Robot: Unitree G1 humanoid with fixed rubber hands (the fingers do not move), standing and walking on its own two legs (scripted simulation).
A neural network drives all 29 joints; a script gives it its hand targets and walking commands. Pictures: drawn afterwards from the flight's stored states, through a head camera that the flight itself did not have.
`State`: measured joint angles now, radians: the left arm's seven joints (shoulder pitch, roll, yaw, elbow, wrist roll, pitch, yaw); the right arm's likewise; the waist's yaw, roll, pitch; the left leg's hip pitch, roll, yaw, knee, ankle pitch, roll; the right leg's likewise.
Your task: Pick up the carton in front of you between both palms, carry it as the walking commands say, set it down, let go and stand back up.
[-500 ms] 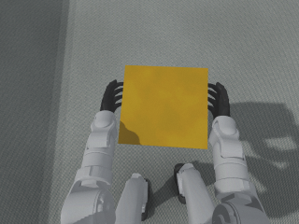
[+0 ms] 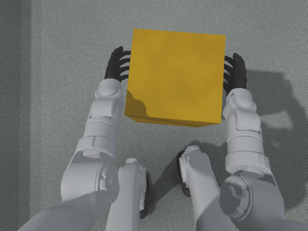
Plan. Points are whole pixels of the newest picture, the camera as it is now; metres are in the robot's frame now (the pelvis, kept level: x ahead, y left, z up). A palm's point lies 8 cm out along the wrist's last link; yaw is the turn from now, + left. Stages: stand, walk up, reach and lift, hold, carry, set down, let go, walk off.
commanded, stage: set down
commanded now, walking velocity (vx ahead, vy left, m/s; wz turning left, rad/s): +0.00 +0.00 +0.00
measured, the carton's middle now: (171, 88) +0.47 -0.07 -0.18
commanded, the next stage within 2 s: none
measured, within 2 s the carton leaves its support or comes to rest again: rests again in 1.84 s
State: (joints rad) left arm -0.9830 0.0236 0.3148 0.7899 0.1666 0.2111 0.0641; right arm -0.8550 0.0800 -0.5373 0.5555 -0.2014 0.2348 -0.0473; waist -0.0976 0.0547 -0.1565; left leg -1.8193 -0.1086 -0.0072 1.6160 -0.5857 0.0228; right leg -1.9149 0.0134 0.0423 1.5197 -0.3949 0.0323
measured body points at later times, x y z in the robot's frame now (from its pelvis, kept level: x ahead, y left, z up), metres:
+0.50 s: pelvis -0.03 +0.00 -0.11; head +0.32 -0.02 +0.17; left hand +0.55 +0.05 -0.26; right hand +0.46 -0.24 -0.26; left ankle +0.05 +0.10 -0.51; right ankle +0.11 -0.13 -0.51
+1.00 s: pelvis -0.02 +0.00 -0.16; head +0.35 +0.00 +0.10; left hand +0.56 +0.04 -0.34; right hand +0.48 -0.25 -0.31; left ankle +0.05 +0.10 -0.51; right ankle +0.11 -0.13 -0.51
